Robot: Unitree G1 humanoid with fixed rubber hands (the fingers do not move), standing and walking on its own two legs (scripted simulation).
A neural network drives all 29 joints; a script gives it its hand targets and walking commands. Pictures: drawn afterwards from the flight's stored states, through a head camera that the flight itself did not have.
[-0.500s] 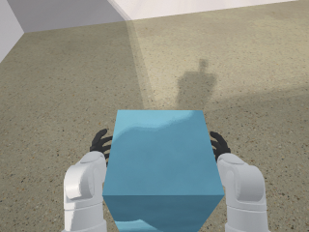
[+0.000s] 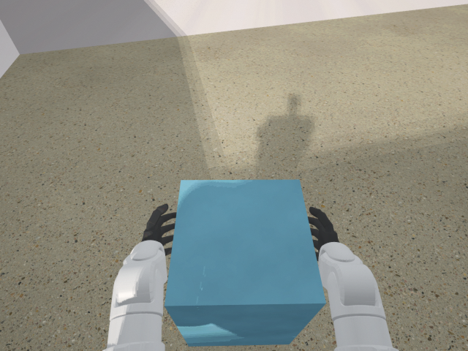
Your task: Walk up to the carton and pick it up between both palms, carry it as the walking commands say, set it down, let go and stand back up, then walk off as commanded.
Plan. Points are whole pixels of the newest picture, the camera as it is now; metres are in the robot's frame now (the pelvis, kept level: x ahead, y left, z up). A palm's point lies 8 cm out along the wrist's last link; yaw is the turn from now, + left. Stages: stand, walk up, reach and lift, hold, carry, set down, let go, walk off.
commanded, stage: set down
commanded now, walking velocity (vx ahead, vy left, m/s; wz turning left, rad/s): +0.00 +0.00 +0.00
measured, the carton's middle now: (239, 269) +0.27 +0.00 -0.02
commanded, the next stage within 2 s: none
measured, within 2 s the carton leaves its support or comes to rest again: neither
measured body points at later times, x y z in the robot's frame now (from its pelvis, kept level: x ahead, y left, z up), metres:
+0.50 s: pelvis +0.01 +0.02 +0.00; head +0.02 +0.03 +0.45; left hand +0.34 +0.14 -0.01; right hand +0.31 -0.16 -0.01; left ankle +0.06 +0.12 -0.73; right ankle +0.03 -0.09 -0.73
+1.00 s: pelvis -0.02 +0.02 -0.04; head +0.16 +0.02 +0.37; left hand +0.33 +0.15 -0.14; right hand +0.30 -0.15 -0.13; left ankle +0.06 +0.12 -0.73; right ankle +0.03 -0.09 -0.73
